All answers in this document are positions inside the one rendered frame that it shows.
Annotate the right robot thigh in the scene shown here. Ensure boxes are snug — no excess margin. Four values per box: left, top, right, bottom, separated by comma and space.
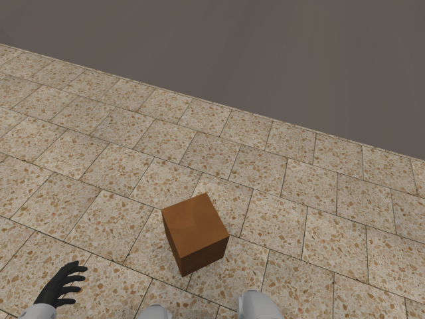
237, 291, 284, 319

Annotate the robot left forearm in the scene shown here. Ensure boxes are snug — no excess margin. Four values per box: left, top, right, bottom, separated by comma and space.
17, 303, 56, 319

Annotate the robot thigh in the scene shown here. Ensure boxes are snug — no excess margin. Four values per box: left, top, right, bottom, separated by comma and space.
137, 306, 172, 319
237, 291, 284, 319

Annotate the left robot thigh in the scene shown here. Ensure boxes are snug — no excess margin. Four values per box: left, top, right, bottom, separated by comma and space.
137, 306, 172, 319

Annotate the carton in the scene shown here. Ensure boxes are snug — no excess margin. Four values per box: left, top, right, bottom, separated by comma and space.
161, 193, 230, 278

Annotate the left robot hand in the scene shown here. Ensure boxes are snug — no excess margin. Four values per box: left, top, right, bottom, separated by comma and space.
34, 261, 88, 308

